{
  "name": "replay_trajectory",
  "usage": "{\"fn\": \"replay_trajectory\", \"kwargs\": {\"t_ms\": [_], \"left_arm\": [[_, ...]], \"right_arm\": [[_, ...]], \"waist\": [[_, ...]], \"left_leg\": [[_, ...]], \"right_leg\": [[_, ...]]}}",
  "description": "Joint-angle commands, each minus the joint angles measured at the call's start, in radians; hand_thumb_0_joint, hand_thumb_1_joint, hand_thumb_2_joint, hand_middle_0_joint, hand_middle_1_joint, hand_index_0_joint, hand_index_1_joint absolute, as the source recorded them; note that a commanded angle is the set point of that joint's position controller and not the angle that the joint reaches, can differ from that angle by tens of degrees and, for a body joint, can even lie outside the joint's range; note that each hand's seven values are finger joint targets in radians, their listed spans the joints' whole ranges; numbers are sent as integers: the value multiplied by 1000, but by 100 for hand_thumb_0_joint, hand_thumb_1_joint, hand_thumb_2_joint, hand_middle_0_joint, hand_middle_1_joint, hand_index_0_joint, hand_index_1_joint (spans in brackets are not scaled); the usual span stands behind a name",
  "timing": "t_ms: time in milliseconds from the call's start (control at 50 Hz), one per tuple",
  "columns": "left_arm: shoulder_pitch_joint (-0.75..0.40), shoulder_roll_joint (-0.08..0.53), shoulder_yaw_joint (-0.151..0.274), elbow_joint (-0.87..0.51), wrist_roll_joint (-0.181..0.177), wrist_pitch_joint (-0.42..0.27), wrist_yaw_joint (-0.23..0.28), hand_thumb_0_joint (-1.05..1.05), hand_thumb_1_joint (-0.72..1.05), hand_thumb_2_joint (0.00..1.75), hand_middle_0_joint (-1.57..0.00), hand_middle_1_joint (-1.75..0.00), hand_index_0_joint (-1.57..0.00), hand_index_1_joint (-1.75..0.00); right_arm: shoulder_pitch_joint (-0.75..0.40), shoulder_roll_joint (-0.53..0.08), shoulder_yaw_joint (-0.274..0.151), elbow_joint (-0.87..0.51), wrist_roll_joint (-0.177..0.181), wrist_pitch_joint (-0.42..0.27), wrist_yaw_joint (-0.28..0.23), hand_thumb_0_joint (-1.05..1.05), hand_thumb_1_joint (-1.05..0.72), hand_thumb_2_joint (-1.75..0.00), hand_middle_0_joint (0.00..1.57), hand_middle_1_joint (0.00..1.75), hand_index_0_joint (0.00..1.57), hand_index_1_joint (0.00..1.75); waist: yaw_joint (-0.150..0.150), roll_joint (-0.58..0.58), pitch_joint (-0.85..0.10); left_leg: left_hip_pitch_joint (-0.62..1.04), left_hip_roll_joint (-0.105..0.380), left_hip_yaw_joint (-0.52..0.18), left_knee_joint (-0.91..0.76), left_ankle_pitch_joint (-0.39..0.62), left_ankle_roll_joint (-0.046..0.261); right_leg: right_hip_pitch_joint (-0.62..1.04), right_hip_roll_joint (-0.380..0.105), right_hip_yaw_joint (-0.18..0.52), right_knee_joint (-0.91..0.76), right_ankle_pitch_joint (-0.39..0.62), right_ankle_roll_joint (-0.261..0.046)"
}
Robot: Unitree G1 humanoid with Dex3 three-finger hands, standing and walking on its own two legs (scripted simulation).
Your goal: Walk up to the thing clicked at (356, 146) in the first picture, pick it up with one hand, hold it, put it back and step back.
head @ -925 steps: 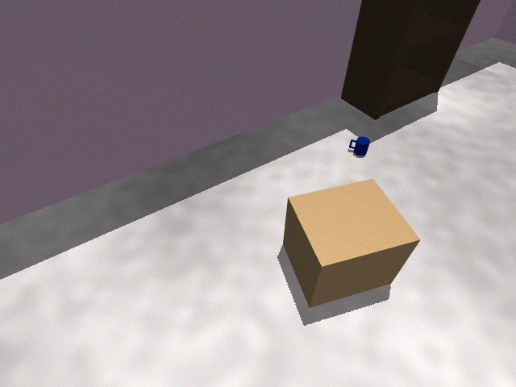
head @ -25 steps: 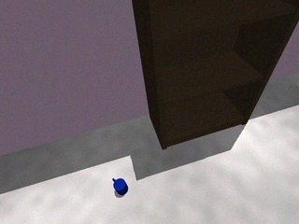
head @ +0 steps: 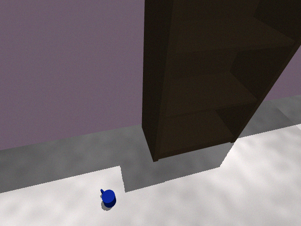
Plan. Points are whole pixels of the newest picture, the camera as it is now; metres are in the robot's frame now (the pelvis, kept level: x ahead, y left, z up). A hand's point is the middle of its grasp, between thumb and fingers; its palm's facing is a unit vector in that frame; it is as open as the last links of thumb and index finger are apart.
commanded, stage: walk up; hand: left
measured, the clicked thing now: (107, 196) +0.46 +0.24 -0.72
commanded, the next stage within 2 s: stand in 1.20 s
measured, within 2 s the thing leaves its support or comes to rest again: neither
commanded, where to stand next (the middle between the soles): +0.08 +0.00 m, yaw -1 degrees
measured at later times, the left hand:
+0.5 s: hand out of the picture +0.09 +0.26 -0.13, palm faces -0.02 -0.93 -0.38, open 7.4 cm
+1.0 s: hand out of the picture +0.13 +0.24 -0.13, palm faces -0.06 -0.94 -0.35, open 7.4 cm
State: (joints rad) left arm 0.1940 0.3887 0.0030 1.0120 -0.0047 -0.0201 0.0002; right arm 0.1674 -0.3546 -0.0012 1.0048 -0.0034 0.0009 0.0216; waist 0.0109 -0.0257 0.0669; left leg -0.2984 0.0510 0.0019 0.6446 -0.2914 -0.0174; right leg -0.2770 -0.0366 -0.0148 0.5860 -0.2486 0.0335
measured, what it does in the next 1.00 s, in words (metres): stands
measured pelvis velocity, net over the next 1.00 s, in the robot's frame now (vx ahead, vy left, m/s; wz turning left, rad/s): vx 0.03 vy -0.01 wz -0.03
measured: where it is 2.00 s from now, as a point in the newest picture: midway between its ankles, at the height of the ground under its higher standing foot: outside the picture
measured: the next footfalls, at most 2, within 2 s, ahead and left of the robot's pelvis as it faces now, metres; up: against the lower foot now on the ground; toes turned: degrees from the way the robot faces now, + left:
none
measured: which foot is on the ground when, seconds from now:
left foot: down 0.00-1.00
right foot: down 0.00-1.00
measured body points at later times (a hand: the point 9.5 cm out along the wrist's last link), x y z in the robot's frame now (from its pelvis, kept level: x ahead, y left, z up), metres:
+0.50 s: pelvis +0.02 -0.01 +0.02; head +0.03 -0.02 +0.47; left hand +0.09 +0.30 -0.11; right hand +0.12 -0.31 -0.12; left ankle +0.04 +0.13 -0.73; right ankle +0.04 -0.15 -0.73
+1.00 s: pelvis +0.03 -0.01 +0.02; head +0.03 -0.01 +0.47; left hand +0.13 +0.29 -0.11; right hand +0.08 -0.31 -0.12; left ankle +0.04 +0.13 -0.73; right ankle +0.04 -0.15 -0.73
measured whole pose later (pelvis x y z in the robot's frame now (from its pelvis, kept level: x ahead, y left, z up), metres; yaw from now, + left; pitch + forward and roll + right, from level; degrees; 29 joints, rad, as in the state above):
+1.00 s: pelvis +0.03 -0.01 +0.02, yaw -2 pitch -3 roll +0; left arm 0.07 0.34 0.01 1.15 0.01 -0.01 0.00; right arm 0.11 -0.36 -0.01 1.16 0.00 0.01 0.01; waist -0.01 0.01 0.05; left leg -0.13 0.05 0.05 0.37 -0.19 -0.03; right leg -0.15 -0.04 0.02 0.37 -0.18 0.04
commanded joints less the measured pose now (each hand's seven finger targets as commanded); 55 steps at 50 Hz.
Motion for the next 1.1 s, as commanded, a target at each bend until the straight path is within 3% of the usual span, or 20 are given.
{"fn": "replay_trajectory", "kwargs": {"t_ms": [0,60,140,260,400,600,780,1080], "left_arm": [[-36,209,40,-21,0,-24,6,0,90,90,-20,-30,-20,-30],[-30,204,35,10,0,-29,4,0,90,90,-20,-30,-20,-30],[-60,207,32,37,-2,-39,6,0,90,90,-20,-30,-20,-30],[-89,197,28,65,2,-37,9,0,90,90,-20,-30,-20,-30],[-129,191,29,79,8,-29,9,0,90,90,-20,-30,-20,-30],[-160,189,38,85,11,-21,9,0,90,90,-20,-30,-20,-30],[-168,182,42,83,14,-17,9,0,90,90,-20,-30,-20,-30],[-166,170,41,72,13,-13,7,0,90,90,-20,-30,-20,-30]], "right_arm": [[-94,-248,-57,-49,-1,-22,-16,0,-90,-90,20,30,20,30],[-120,-243,-53,-36,0,-23,-16,0,-90,-90,20,30,20,30],[-112,-225,-51,-8,8,-27,-16,0,-90,-90,20,30,20,30],[-143,-214,-52,22,12,-19,-16,0,-90,-90,20,30,20,30],[-163,-215,-55,57,4,-12,-13,0,-90,-90,20,30,20,30],[-145,-212,-51,90,-1,-17,-15,0,-90,-90,20,30,20,30],[-132,-212,-53,95,-3,-16,-16,0,-90,-90,20,30,20,30],[-112,-214,-54,87,-3,-18,-19,0,-90,-90,20,30,20,30]], "waist": [[4,162,-15],[8,125,-28],[-9,61,-91],[-9,9,-109],[-10,-4,-95],[-9,24,-101],[-12,32,-80],[-15,27,-97]], "left_leg": [[-45,103,-154,-298,-159,70],[-10,98,-137,-292,-107,71],[102,78,-92,-246,109,59],[161,75,-67,-258,186,57],[183,73,-59,-312,164,47],[180,72,-44,-349,183,34],[176,71,-40,-354,139,35],[204,80,-33,-353,157,39]], "right_leg": [[32,-32,57,-116,-47,-61],[49,-44,64,-150,12,-63],[66,-79,92,-180,167,-62],[89,-95,92,-224,204,-54],[95,-97,88,-271,147,-46],[148,-95,86,-276,184,-42],[131,-89,98,-293,133,-46],[123,-80,99,-279,167,-44]]}}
